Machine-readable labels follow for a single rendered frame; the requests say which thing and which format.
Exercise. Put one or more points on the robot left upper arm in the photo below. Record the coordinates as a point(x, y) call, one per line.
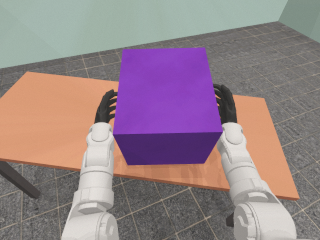
point(96, 226)

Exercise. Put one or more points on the left robot hand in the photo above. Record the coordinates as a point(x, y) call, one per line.
point(103, 111)

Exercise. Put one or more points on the right robot hand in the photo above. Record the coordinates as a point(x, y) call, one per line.
point(226, 108)

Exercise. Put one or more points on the table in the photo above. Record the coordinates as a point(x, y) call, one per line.
point(45, 120)

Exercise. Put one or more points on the robot right upper arm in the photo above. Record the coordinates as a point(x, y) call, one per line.
point(263, 221)

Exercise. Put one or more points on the right robot forearm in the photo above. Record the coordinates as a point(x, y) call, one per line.
point(242, 175)

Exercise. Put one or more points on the carton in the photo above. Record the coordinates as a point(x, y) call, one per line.
point(166, 109)

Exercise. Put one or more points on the left robot forearm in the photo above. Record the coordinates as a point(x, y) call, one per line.
point(95, 193)

